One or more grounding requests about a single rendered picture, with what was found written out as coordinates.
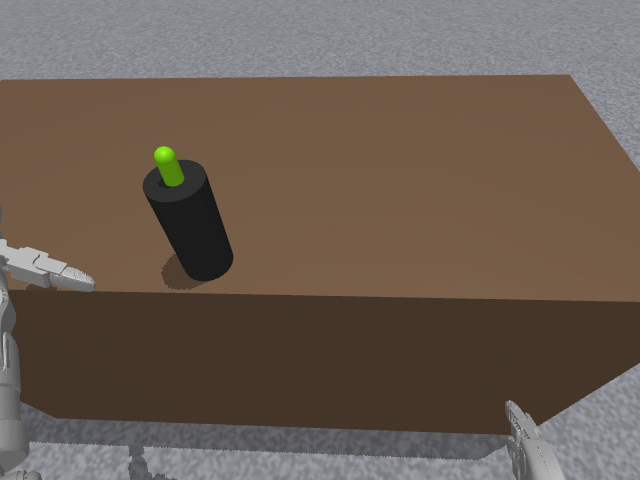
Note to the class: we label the right robot hand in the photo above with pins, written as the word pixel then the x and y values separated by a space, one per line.
pixel 532 458

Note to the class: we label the bottle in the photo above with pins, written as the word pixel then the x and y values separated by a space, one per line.
pixel 181 197

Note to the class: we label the left robot arm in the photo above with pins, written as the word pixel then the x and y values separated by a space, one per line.
pixel 14 439

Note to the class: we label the left robot hand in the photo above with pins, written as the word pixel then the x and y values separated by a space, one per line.
pixel 36 267

